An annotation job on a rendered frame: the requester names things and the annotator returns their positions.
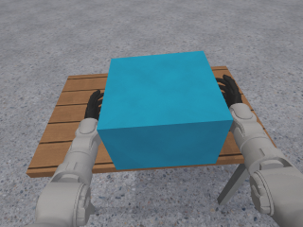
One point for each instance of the robot right upper arm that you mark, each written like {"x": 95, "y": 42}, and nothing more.
{"x": 278, "y": 192}

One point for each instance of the robot right hand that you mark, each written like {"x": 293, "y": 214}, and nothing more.
{"x": 231, "y": 92}

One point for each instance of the table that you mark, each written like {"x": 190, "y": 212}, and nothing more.
{"x": 70, "y": 110}

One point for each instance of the robot left forearm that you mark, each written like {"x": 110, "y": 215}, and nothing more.
{"x": 79, "y": 160}

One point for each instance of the robot right forearm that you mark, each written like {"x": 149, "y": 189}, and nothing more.
{"x": 257, "y": 149}

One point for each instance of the robot left hand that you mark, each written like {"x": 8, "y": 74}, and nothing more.
{"x": 93, "y": 109}

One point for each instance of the robot left upper arm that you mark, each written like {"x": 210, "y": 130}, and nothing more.
{"x": 63, "y": 205}

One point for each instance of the carton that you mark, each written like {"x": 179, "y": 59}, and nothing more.
{"x": 163, "y": 110}

